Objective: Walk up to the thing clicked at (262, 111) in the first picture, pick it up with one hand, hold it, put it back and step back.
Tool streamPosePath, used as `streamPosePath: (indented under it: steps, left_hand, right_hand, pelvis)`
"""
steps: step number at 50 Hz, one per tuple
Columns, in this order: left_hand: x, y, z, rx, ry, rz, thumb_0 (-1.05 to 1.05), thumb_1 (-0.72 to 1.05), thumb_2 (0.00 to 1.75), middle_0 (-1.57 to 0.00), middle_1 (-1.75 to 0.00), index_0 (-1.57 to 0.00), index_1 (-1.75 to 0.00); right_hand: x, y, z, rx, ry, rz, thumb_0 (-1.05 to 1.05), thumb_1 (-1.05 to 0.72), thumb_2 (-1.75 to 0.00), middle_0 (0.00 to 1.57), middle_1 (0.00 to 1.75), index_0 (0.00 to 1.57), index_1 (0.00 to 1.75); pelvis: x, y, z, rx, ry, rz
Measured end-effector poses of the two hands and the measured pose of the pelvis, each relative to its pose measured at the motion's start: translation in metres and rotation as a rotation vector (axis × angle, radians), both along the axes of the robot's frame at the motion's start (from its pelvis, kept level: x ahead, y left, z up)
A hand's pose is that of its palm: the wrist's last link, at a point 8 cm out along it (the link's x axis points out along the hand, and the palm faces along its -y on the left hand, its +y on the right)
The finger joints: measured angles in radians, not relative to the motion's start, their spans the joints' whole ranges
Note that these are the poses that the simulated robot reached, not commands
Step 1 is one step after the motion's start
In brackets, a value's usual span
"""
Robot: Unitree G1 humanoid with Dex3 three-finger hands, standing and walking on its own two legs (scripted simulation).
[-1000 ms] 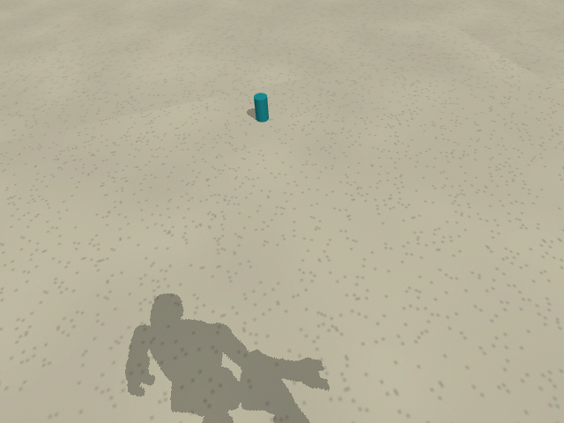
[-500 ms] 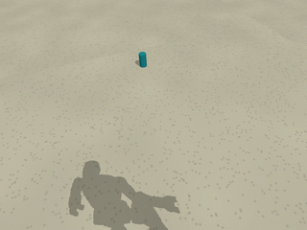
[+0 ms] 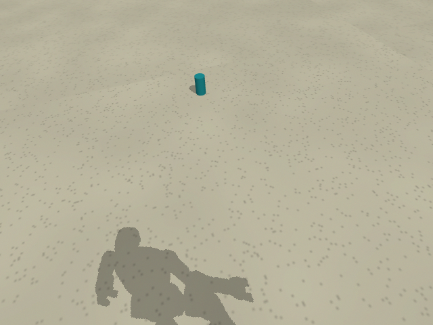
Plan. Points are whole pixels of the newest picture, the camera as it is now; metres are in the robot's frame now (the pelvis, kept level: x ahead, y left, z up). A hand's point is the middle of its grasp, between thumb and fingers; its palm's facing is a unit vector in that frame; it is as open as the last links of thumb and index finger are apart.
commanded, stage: stand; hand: left
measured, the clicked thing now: (200, 84) +1.89 +0.16 -0.71
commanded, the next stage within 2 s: walk up in 0.12 s
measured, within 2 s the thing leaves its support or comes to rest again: neither
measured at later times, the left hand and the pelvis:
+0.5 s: hand out of the picture +0.12 +0.36 -0.18, palm faces -0.04 -0.93 -0.37, open 7.4 cm; pelvis +0.08 +0.06 -0.02, yaw -2 degrees
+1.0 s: hand (137, 193) +0.47 +0.25 -0.13, palm faces -0.06 -0.92 -0.37, open 7.4 cm; pelvis +0.32 -0.01 -0.02, yaw -2 degrees
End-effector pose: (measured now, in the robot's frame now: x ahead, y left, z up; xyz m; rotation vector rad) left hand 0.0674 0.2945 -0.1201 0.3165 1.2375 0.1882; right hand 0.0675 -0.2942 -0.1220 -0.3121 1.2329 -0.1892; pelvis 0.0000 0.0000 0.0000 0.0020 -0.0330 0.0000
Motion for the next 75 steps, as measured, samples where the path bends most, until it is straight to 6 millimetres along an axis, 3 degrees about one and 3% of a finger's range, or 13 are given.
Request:
streamPosePath:
  steps: [10, 17, 21, 25, 32, 39, 44, 47, 55, 61, 65, 69, 75]
  left_hand:
    - [0.004, 0.008, 0.002, -0.02, -0.051, 0.0, 0.0, 0.9, 0.9, -0.2, -0.3, -0.21, -0.3]
    - [-0.006, 0.054, 0.005, 0.009, -0.051, 0.049, 0.0, 0.9, 0.9, -0.2, -0.3, -0.21, -0.3]
    - [0.008, 0.091, -0.01, 0.026, 0.0, 0.046, 0.0, 0.9, 0.9, -0.2, -0.3, -0.21, -0.3]
    - [0.051, 0.106, -0.017, 0.037, 0.017, -0.005, 0.01, 0.9, 0.9, -0.2, -0.3, -0.2, -0.29]
    - [0.152, 0.093, 0.005, -0.017, -0.084, -0.102, 0.0, 0.91, 0.9, -0.2, -0.3, -0.2, -0.29]
    - [0.258, 0.067, 0.021, 0.002, -0.128, -0.161, 0.0, 0.91, 0.9, -0.2, -0.3, -0.2, -0.3]
    - [0.346, 0.035, 0.021, 0.043, -0.205, -0.176, 0.0, 0.9, 0.9, -0.2, -0.3, -0.2, -0.3]
    - [0.379, 0.014, 0.025, 0.042, -0.268, -0.164, 0.0, 0.91, 0.9, -0.2, -0.3, -0.2, -0.3]
    - [0.397, -0.002, 0.028, 0.021, -0.169, -0.092, 0.0, 0.9, 0.9, -0.2, -0.3, -0.21, -0.3]
    - [0.418, 0.019, 0.008, 0.017, -0.067, -0.032, 0.0, 0.9, 0.9, -0.2, -0.3, -0.21, -0.3]
    - [0.45, 0.041, -0.018, 0.022, -0.008, -0.003, 0.0, 0.9, 0.9, -0.2, -0.3, -0.21, -0.3]
    - [0.501, 0.045, -0.026, 0.019, 0.019, -0.009, 0.0, 0.9, 0.9, -0.2, -0.3, -0.2, -0.3]
    - [0.594, 0.033, -0.008, -0.018, -0.048, -0.074, 0.0, 0.91, 0.9, -0.2, -0.3, -0.2, -0.29]
  right_hand:
    - [0.005, -0.007, 0.004, 0.004, -0.036, 0.006, 0.0, -0.9, -0.9, 0.2, 0.3, 0.2, 0.3]
    - [0.047, -0.008, 0.02, -0.051, -0.064, 0.063, 0.01, -0.9, -0.9, 0.2, 0.3, 0.2, 0.3]
    - [0.077, 0.002, 0.028, -0.099, -0.142, 0.061, 0.0, -0.9, -0.9, 0.2, 0.3, 0.2, 0.3]
    - [0.078, 0.011, 0.029, -0.122, -0.178, -0.009, 0.0, -0.9, -0.9, 0.2, 0.3, 0.2, 0.3]
    - [0.076, 0.026, 0.03, -0.075, -0.079, -0.069, 0.0, -0.9, -0.9, 0.2, 0.3, 0.2, 0.3]
    - [0.112, 0.012, 0.008, -0.025, -0.013, -0.117, 0.0, -0.9, -0.9, 0.2, 0.3, 0.2, 0.3]
    - [0.164, -0.016, -0.022, -0.005, 0.034, -0.118, 0.01, -0.9, -0.9, 0.2, 0.3, 0.2, 0.3]
    - [0.21, -0.027, -0.028, 0.004, 0.047, -0.094, 0.01, -0.9, -0.9, 0.2, 0.3, 0.2, 0.3]
    - [0.366, -0.039, 0.001, 0.015, -0.107, 0.009, 0.01, -0.9, -0.9, 0.2, 0.3, 0.2, 0.3]
    - [0.473, -0.035, 0.016, -0.016, -0.143, 0.083, 0.0, -0.9, -0.9, 0.2, 0.3, 0.2, 0.3]
    - [0.542, -0.026, 0.016, -0.058, -0.18, 0.109, 0.0, -0.9, -0.9, 0.2, 0.3, 0.2, 0.3]
    - [0.582, -0.015, 0.021, -0.073, -0.222, 0.084, 0.0, -0.9, -0.9, 0.2, 0.3, 0.2, 0.3]
    - [0.605, -0.012, 0.031, -0.06, -0.172, 0.036, 0.0, -0.9, -0.9, 0.2, 0.3, 0.2, 0.3]
  pelvis:
    - [0.007, 0.002, -0.003, -0.005, 0.009, 0.0]
    - [0.033, 0.026, -0.006, -0.019, 0.0, 0.009]
    - [0.059, 0.047, -0.02, -0.012, -0.005, -0.001]
    - [0.083, 0.06, -0.024, 0.013, -0.011, -0.028]
    - [0.135, 0.061, -0.006, 0.011, -0.015, -0.049]
    - [0.205, 0.043, -0.01, 0.029, -0.004, -0.055]
    - [0.268, 0.013, -0.029, 0.016, 0.008, -0.054]
    - [0.295, 0.0, -0.029, 0.009, 0.0, -0.043]
    - [0.376, -0.01, -0.008, -0.006, 0.004, -0.04]
    - [0.445, -0.006, -0.013, -0.034, 0.016, -0.023]
    - [0.501, 0.006, -0.03, -0.031, 0.019, -0.016]
    - [0.542, 0.013, -0.03, -0.008, 0.01, -0.014]
    - [0.603, 0.009, -0.012, 0.01, 0.005, -0.03]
